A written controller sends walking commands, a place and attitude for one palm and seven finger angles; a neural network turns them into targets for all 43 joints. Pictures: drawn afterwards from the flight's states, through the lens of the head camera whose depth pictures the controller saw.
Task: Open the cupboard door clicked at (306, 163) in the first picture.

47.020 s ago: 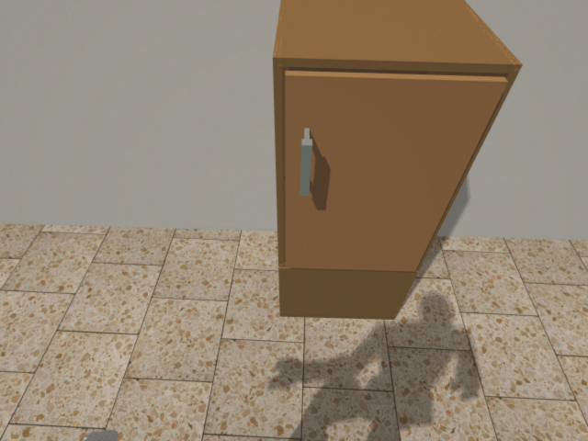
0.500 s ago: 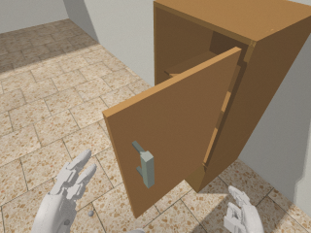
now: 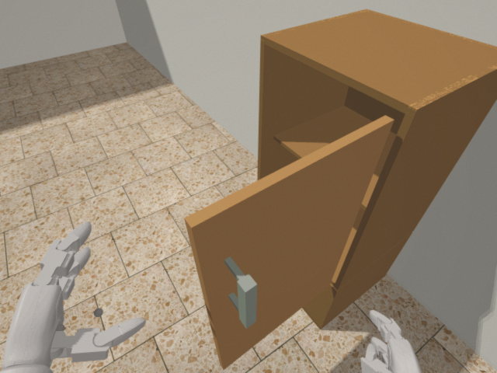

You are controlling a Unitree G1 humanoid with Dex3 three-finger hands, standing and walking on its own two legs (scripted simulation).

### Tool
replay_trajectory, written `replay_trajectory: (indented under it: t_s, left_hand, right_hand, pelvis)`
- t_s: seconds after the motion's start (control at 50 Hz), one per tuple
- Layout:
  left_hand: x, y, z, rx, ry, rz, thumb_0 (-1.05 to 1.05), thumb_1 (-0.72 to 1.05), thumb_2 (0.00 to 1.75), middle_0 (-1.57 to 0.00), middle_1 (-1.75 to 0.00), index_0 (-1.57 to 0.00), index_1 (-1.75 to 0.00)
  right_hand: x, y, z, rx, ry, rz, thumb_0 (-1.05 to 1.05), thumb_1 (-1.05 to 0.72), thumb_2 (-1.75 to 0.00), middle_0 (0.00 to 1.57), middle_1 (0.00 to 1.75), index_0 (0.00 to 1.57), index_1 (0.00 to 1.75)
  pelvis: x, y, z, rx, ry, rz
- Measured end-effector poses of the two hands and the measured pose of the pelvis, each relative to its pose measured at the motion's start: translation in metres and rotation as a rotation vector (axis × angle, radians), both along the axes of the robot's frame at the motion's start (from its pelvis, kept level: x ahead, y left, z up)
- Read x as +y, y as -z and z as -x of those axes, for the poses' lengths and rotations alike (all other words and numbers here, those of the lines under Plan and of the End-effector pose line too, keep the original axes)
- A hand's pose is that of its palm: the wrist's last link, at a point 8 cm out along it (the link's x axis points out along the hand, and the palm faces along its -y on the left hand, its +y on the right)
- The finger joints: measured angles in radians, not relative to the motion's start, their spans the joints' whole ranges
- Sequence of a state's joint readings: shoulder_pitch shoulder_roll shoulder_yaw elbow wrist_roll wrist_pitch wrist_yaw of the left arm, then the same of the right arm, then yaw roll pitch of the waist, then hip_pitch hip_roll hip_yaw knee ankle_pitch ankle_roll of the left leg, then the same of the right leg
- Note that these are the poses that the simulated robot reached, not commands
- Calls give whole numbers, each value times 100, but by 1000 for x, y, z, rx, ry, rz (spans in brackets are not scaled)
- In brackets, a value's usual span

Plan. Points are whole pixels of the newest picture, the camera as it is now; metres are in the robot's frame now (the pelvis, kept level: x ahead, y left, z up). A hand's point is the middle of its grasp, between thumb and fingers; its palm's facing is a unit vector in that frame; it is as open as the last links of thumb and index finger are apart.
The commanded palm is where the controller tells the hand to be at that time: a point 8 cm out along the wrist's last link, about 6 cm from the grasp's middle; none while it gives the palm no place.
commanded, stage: draw the hand back to the body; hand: left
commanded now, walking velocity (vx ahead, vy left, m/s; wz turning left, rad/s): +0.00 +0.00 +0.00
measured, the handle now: (239, 293) +0.24 +0.05 +0.03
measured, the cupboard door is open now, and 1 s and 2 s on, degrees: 91 91 91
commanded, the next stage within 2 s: step back with the hand held close in 0.72 s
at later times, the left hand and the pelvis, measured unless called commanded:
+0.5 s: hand (61, 252) +0.20 +0.25 +0.18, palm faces +0.41 -0.82 -0.40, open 7.8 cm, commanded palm +0.15 +0.29 +0.20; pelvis +0.01 -0.01 +0.02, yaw -1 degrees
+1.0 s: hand (61, 246) +0.20 +0.24 +0.19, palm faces +0.42 -0.78 -0.46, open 7.4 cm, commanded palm +0.15 +0.27 +0.20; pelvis +0.00 -0.02 +0.02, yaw -2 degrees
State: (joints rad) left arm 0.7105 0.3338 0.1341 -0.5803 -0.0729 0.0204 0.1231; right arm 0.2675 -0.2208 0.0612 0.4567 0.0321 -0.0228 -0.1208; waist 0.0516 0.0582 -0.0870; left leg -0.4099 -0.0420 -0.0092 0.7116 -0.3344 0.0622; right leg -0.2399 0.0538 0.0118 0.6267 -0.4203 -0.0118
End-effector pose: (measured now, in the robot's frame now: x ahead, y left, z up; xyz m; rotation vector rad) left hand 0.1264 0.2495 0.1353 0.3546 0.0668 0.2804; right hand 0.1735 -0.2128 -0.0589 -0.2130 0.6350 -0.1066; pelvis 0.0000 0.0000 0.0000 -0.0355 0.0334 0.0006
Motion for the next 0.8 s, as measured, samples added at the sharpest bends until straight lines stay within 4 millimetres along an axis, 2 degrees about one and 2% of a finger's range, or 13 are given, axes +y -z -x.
replay_trajectory:
  t_s: [0.22, 0.38, 0.44, 0.54, 0.8]
  left_hand:
    - [25, -38, -23, -102, -43, -93, 0, 39, 68, -19, -31, -19, -30]
    - [40, -63, -32, -189, -97, -147, 1, 66, 80, -20, -31, -20, -30]
    - [41, -64, -34, -197, -110, -143, 1, 75, 83, -20, -31, -20, -30]
    - [31, -56, -33, -167, -89, -113, 1, 84, 87, -20, -31, -21, -30]
    - [19, -61, -25, -179, -87, -129, 2, 89, 89, -21, -31, -21, -30]
  right_hand:
    - [4, -8, -19, 1, -30, -13, 2, -90, -90, 21, 30, 20, 30]
    - [-5, -7, -17, 31, -28, -12, 2, -90, -90, 21, 30, 20, 30]
    - [-11, -5, -12, 48, -18, -12, 2, -90, -90, 21, 30, 20, 30]
    - [-21, -2, -4, 72, -1, -5, 2, -90, -90, 21, 30, 20, 30]
    - [-35, 0, 2, 72, 16, -11, 2, -90, -90, 20, 30, 20, 30]
  pelvis:
    - [2, -12, -11, -32, 10, -17]
    - [-2, -16, -10, -50, 12, -22]
    - [-5, -17, -9, -55, 15, -24]
    - [-9, -19, -8, -60, 17, -27]
    - [-21, -20, -3, -77, 15, -29]
